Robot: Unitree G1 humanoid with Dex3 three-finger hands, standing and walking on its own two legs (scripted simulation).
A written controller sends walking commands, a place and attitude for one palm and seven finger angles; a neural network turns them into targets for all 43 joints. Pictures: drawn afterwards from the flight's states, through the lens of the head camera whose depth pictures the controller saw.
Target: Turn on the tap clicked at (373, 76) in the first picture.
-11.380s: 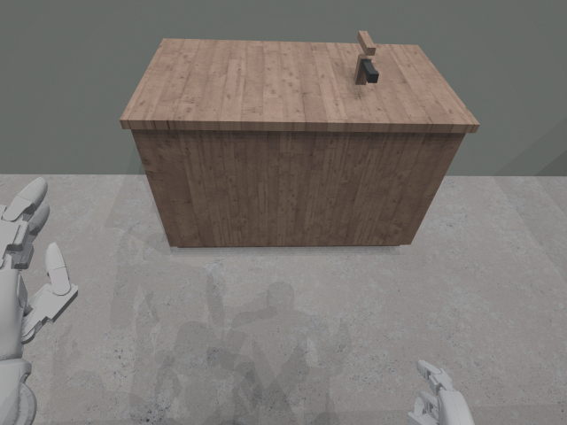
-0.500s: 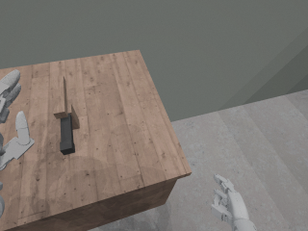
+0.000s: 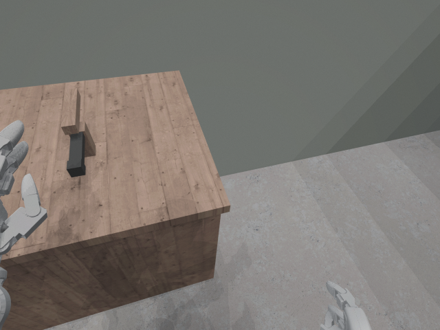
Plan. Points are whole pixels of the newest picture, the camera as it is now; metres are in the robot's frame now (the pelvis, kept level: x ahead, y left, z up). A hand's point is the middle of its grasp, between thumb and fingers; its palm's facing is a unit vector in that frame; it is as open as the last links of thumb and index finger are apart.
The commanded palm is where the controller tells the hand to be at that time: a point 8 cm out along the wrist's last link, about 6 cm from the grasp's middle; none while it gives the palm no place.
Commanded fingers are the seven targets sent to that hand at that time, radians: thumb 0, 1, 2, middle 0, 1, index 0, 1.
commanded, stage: come to a stop and stand still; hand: left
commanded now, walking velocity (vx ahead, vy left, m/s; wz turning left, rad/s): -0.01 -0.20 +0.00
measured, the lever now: (76, 167) +0.40 +0.35 +0.02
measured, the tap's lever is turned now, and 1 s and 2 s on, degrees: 0 0 0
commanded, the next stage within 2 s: none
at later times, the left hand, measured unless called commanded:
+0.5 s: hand (22, 308) +0.12 +0.24 +0.14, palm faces +0.42 -0.82 -0.37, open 7.4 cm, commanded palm +0.05 +0.26 +0.18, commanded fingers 0.00 0.90 0.90 -0.20 -0.30 -0.20 -0.30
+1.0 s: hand out of the picture +0.09 +0.20 +0.13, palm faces +0.40 -0.82 -0.40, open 7.4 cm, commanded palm +0.03 +0.24 +0.18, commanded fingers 0.00 0.90 0.90 -0.20 -0.30 -0.20 -0.30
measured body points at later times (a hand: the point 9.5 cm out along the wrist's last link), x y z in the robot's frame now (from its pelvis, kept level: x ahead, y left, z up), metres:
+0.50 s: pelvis -0.08 -0.03 -0.02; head -0.07 +0.00 +0.43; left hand +0.09 +0.28 +0.16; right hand +0.08 -0.25 -0.10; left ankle -0.12 +0.06 -0.74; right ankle +0.00 -0.10 -0.74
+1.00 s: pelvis -0.12 -0.05 -0.03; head -0.08 -0.03 +0.42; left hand +0.07 +0.25 +0.15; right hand +0.05 -0.28 -0.12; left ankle -0.17 +0.10 -0.67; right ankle -0.07 -0.10 -0.74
